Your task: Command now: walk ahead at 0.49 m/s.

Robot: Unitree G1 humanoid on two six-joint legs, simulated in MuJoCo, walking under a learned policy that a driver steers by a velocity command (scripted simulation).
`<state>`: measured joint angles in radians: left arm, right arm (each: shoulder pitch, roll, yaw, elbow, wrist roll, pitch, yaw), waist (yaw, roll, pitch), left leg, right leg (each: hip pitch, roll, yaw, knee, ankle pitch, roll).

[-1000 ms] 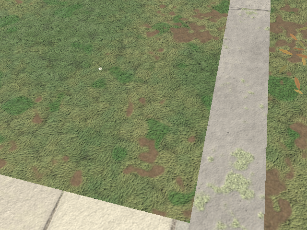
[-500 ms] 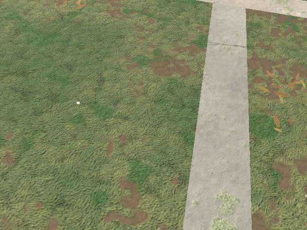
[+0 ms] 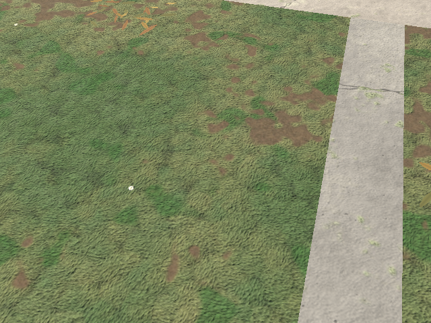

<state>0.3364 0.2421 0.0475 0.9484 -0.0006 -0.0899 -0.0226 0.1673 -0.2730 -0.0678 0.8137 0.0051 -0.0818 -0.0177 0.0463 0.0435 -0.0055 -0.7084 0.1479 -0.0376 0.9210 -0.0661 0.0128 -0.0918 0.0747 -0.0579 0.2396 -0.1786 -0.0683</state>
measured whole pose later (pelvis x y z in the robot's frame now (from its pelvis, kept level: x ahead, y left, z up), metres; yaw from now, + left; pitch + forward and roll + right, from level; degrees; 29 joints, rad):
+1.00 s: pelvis +0.56 -0.04 -0.01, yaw -16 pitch +2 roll +0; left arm 0.27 0.26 0.07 0.80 -0.01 -0.06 -0.03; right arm 0.15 -0.28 -0.05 0.80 -0.01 -0.12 -0.01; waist 0.02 0.03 0.04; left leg -0.55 0.09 -0.05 1.11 -0.31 -0.01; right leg -0.27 0.11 0.02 0.40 -0.16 -0.11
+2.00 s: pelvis +0.86 -0.11 -0.01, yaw -23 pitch -1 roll +0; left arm 0.22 0.21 0.04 0.89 0.00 -0.01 0.03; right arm 0.15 -0.23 -0.03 0.97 0.00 -0.01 -0.01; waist -0.01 0.00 0.03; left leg -0.26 0.00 0.01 0.54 -0.27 0.00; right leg -0.22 -0.01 0.03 0.56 -0.33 0.01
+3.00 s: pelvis +0.86 -0.11 -0.01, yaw -22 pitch -1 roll +0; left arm 0.28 0.17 0.01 1.12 0.00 -0.01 0.04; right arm 0.23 -0.18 -0.02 1.12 0.00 0.01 -0.04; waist 0.00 0.00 0.04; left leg -0.24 0.01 0.00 0.51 -0.25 0.00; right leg -0.18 -0.01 0.01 0.50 -0.29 0.01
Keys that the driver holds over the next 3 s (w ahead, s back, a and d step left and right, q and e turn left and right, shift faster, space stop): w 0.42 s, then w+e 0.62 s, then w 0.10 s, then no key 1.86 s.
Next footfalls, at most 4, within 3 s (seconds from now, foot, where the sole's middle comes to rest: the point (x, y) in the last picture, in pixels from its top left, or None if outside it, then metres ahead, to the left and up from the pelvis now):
0.24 left None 0.32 0.15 -0.78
0.80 right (273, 292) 0.61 -0.11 -0.78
1.28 left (245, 202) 0.96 -0.02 -0.78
1.62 right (307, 232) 0.83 -0.24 -0.78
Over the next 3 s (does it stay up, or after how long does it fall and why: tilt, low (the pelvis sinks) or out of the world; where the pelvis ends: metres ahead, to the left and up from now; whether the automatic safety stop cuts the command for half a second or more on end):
stays up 0.86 -0.11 -0.01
